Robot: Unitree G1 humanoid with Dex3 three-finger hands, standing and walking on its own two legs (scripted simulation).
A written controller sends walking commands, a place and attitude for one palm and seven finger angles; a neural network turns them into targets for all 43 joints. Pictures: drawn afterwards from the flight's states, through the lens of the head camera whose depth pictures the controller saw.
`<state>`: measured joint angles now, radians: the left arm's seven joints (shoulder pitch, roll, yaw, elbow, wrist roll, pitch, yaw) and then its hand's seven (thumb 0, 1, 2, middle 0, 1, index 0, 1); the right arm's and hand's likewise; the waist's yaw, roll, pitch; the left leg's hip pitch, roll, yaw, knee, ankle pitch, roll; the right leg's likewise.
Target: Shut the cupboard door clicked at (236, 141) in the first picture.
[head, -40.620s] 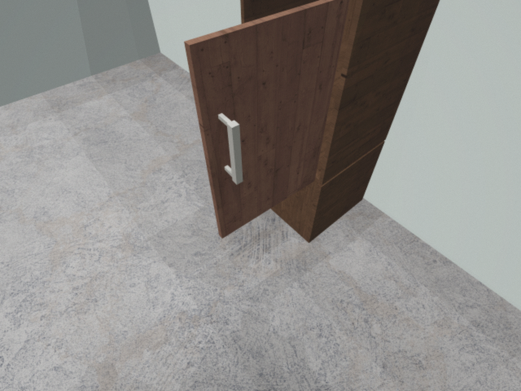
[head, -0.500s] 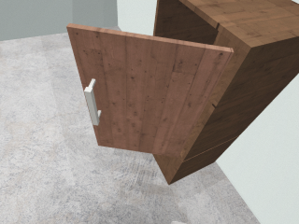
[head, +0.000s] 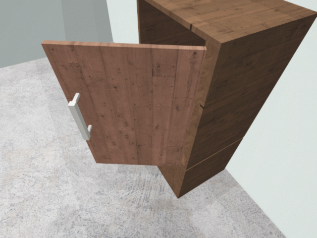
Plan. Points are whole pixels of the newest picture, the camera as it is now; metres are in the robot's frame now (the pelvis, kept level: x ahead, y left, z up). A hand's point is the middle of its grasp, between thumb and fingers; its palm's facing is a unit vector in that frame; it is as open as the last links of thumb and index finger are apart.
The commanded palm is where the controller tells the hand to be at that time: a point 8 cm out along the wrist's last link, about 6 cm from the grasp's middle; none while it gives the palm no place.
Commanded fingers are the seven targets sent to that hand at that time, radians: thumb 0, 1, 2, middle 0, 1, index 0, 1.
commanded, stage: come to a stop and stand still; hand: left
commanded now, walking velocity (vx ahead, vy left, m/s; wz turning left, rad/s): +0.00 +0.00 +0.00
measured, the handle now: (82, 118) +0.46 +0.26 +0.01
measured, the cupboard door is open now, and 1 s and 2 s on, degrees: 57 57 57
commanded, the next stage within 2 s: look again from close up in 0.28 s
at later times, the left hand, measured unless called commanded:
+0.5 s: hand out of the picture -0.02 +0.13 -0.18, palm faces +0.06 -0.98 -0.17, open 7.4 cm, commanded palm none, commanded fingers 0.00 0.90 0.90 -0.20 -0.30 -0.20 -0.30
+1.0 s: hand out of the picture +0.00 +0.19 -0.18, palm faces +0.03 -0.98 -0.19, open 7.4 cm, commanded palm none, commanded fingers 0.00 0.90 0.90 -0.20 -0.30 -0.20 -0.30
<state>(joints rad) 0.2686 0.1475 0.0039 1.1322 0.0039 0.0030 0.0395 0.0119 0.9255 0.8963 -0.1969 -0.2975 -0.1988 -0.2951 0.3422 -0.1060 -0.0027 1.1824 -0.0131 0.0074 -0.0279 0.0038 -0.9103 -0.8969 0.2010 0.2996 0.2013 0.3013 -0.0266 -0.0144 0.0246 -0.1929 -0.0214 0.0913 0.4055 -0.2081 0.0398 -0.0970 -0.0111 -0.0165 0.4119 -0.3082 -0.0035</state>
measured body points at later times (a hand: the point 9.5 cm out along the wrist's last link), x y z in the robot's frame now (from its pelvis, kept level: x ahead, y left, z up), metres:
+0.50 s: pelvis +0.01 -0.03 -0.01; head +0.03 -0.03 +0.44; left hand -0.02 +0.18 -0.16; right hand +0.02 -0.25 -0.17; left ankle +0.01 +0.09 -0.74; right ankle -0.05 -0.11 -0.74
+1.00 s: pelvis -0.01 +0.01 -0.01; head -0.01 +0.03 +0.44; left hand +0.00 +0.24 -0.17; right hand +0.05 -0.22 -0.15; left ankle +0.01 +0.09 -0.74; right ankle -0.05 -0.11 -0.74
